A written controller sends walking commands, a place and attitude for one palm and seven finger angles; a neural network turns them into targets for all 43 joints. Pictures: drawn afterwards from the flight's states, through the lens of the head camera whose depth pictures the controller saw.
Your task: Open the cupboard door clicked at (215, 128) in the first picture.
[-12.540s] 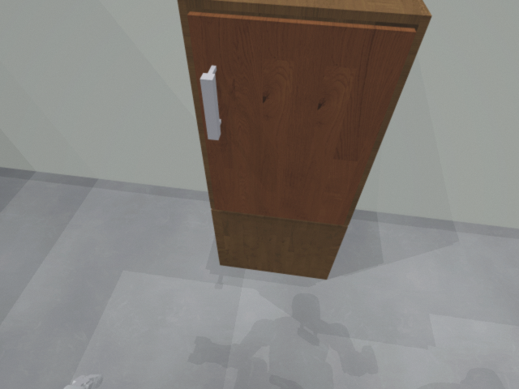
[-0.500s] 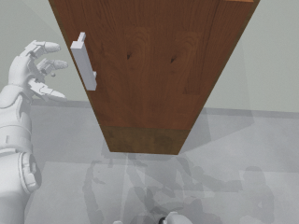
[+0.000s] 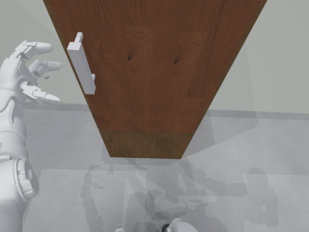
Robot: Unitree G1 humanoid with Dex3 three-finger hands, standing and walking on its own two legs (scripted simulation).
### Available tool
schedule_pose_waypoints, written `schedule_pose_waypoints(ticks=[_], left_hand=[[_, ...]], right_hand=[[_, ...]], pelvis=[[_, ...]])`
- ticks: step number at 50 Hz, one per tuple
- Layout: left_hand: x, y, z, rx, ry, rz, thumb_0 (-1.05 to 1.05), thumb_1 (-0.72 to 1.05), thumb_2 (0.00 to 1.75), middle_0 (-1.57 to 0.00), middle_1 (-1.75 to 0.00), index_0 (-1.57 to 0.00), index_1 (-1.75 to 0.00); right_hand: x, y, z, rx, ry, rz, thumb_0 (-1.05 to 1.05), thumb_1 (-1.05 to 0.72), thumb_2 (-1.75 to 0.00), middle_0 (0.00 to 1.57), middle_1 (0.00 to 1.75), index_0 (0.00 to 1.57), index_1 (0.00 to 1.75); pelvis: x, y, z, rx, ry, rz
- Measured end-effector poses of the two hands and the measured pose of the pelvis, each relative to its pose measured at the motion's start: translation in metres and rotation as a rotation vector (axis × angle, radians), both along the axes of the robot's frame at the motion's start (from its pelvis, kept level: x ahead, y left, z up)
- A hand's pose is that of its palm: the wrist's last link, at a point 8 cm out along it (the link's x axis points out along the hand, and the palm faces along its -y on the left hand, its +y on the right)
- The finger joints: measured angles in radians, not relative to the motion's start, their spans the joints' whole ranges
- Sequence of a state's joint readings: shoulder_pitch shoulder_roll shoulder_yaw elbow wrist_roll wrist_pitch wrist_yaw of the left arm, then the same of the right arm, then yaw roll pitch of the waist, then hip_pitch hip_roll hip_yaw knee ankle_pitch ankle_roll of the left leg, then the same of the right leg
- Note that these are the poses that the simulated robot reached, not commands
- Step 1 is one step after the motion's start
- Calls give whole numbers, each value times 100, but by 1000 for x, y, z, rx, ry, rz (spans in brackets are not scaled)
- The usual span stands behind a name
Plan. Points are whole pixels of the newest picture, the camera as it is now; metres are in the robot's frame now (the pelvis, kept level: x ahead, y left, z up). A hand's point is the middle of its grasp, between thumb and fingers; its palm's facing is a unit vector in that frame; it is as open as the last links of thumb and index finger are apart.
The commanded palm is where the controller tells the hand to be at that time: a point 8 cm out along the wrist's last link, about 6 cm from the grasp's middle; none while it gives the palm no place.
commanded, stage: move the hooked fingers beside the handle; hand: left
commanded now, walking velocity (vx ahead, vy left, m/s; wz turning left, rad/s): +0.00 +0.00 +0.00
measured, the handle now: (85, 65) +0.51 +0.16 +0.11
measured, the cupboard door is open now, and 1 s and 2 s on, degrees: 0 0 0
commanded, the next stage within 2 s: slide the fingers in behind the handle in 0.40 s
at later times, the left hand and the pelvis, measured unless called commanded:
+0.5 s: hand (48, 78) +0.46 +0.24 +0.12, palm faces -0.08 -1.00 +0.01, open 14.0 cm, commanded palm +0.44 +0.28 +0.11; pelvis -0.01 +0.00 +0.00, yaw +1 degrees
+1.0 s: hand (62, 81) +0.45 +0.20 +0.12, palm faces -0.06 -1.00 +0.00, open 14.0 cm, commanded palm +0.43 +0.25 +0.11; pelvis -0.01 -0.01 +0.00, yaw +0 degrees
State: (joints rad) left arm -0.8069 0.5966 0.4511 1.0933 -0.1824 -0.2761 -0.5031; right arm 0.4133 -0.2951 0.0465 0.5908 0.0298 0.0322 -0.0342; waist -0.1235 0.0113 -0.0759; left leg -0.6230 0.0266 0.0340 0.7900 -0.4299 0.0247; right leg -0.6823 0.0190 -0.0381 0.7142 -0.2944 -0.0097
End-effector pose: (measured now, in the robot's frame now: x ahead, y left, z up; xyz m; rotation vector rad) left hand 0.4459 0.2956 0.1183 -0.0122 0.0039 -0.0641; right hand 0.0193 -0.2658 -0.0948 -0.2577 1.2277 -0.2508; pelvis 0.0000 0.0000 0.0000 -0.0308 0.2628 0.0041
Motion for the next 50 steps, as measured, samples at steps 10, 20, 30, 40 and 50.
schedule_pose_waypoints(ticks=[10, 20, 30, 40, 50], left_hand=[[-7, 0, -3, -3, 10, -9, -2, -50, 30, -30, -120, -30, -120], [-6, -1, -2, 6, 9, -8, -2, -50, 30, -30, -120, -30, -120], [-1, -12, 0, 5, 1, -19, -2, -50, 30, -30, -120, -29, -120], [-4, -34, -1, 0, -2, -18, -2, -50, 30, -30, -120, -30, -120], [-12, -38, -1, 11, 1, 1, -2, -50, 30, -30, -120, -30, -120]], right_hand=[[26, 3, 1, -3, -61, 45, 1, -90, -90, 20, 30, 20, 30], [27, 7, -1, 3, -78, 50, 1, -90, -90, 20, 30, 20, 30], [6, 7, -5, 13, -25, 30, 1, -90, -90, 20, 30, 20, 30], [2, 5, -5, 28, -36, 10, 1, -90, -90, 20, 30, 20, 30], [15, 1, -4, 28, -90, 28, 1, -90, -90, 20, 30, 20, 30]], pelvis=[[-1, 2, -1, -3, -7, 13], [-4, 3, -2, -4, -7, 14], [-5, 3, -3, -2, -4, 12], [-4, 0, -1, 4, -17, 3], [-9, -6, 0, 8, -33, 5]])
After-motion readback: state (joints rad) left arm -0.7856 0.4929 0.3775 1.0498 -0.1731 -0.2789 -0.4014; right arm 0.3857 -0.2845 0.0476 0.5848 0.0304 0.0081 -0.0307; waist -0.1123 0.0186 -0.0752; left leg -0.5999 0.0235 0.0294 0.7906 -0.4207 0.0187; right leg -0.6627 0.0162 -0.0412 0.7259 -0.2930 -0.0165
